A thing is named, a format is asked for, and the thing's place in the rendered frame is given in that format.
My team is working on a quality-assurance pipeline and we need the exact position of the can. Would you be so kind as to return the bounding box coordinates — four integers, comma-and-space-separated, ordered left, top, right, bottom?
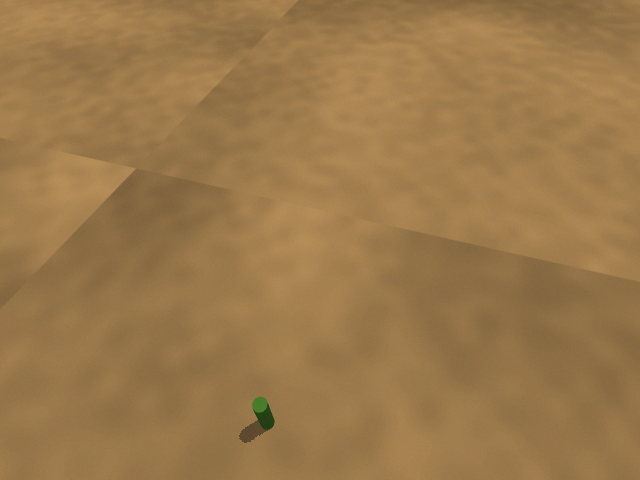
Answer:
252, 397, 275, 430

